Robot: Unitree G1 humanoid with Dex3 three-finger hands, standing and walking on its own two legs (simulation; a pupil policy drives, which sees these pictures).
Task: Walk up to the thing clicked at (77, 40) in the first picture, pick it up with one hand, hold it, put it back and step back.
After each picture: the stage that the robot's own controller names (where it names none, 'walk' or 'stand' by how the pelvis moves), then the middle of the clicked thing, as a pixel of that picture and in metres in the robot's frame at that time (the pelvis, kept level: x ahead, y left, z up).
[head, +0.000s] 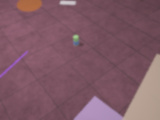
stand; (76, 40) +1.46 +0.04 -0.72
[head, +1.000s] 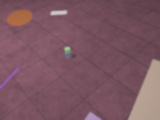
walk; (68, 52) +1.32 +0.23 -0.72
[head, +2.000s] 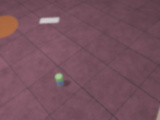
walk; (59, 79) +0.84 +0.27 -0.71
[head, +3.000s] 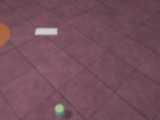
walk; (59, 111) +0.52 +0.17 -0.69
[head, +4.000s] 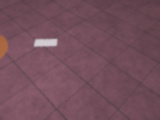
stand; out of the picture +0.38 +0.17 -0.71
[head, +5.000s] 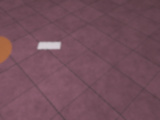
stand; out of the picture +0.36 +0.15 -0.72
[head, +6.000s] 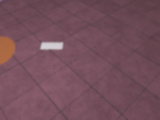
stand; out of the picture +0.38 +0.15 -0.72
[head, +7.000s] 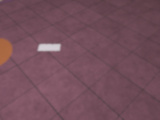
stand; out of the picture +0.38 +0.17 -0.73
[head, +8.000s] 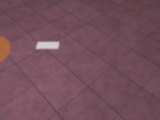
stand; out of the picture +0.37 +0.17 -0.73
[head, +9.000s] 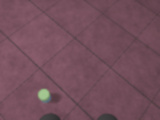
go down; (44, 96) +0.40 +0.20 -0.55
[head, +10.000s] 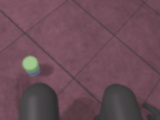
go down; (31, 66) +0.44 +0.24 -0.32
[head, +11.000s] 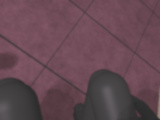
close in; out of the picture +0.42 +0.27 -0.24
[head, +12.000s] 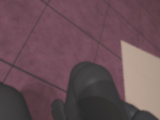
close; out of the picture +0.41 +0.29 -0.21
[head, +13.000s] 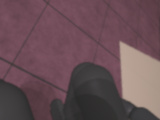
lift; out of the picture +0.40 +0.29 -0.22
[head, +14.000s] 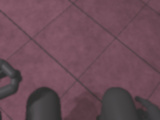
lift; (41, 118) +0.21 +0.19 -0.38
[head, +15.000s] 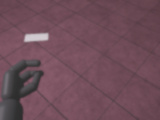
close; out of the picture +0.07 +0.40 -0.69
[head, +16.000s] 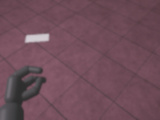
hold; out of the picture -0.02 +0.69 -0.70
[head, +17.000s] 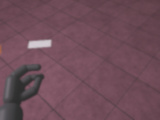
stand; out of the picture -0.10 +0.95 -0.71
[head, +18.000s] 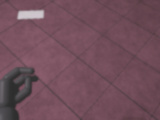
crouch; out of the picture -0.17 +1.20 -0.64
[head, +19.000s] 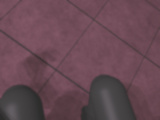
lower; out of the picture -0.33 +1.42 -0.32
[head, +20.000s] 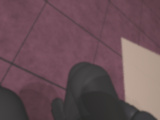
lower; out of the picture -0.72 +1.51 -0.25
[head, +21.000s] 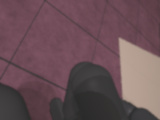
lower; out of the picture -0.90 +1.70 -0.24
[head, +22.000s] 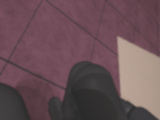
lower; out of the picture -1.07 +1.89 -0.24
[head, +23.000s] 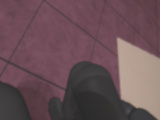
lower; out of the picture -1.22 +2.07 -0.25
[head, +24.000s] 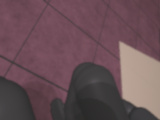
loosen; out of the picture -1.35 +2.27 -0.24
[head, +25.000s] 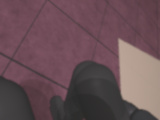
rise; out of the picture -1.51 +2.44 -0.24
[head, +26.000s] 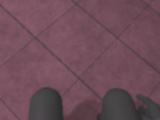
walk; out of the picture -0.98 +2.98 -0.42
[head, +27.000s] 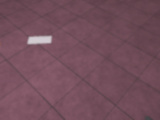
stand; out of the picture -0.87 +3.27 -0.69
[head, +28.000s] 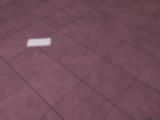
stand; out of the picture -0.97 +3.48 -0.69
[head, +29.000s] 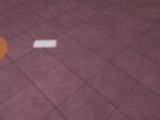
stand; out of the picture -1.04 +3.67 -0.73
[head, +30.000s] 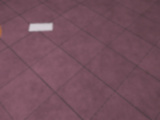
walk; out of the picture -1.09 +3.85 -0.73
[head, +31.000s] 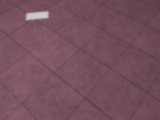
walk; out of the picture -1.26 +3.98 -0.72
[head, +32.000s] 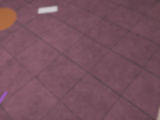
walk; out of the picture -1.01 +4.20 -0.73
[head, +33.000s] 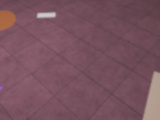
stand; out of the picture -0.82 +4.43 -0.74
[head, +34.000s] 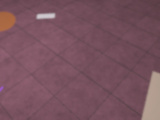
stand; out of the picture -0.88 +4.62 -0.75
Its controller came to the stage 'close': yes
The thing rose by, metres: 0.06
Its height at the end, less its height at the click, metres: -0.02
